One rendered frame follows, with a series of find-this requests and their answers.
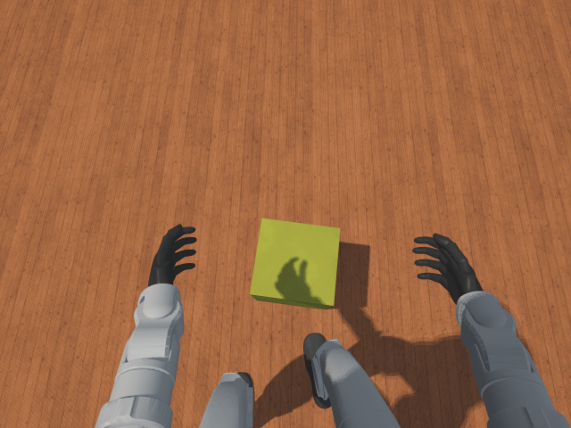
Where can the carton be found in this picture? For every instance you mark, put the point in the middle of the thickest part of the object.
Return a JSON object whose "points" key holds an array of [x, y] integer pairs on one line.
{"points": [[296, 264]]}

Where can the robot left thigh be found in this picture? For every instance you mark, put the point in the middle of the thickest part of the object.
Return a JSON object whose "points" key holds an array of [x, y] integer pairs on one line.
{"points": [[230, 406]]}

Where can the robot right hand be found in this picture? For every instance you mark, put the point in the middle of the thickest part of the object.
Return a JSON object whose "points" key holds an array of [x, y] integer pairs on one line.
{"points": [[458, 277]]}

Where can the robot right forearm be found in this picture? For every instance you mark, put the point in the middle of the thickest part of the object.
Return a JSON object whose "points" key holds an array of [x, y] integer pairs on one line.
{"points": [[513, 392]]}

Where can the robot left forearm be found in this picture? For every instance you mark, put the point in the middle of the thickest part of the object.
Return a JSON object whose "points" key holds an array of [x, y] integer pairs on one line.
{"points": [[143, 385]]}

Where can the robot left hand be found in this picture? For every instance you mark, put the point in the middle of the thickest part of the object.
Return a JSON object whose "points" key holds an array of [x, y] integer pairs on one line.
{"points": [[163, 270]]}

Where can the left robot foot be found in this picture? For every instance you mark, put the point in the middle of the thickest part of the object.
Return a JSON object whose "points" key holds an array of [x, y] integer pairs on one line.
{"points": [[246, 378]]}

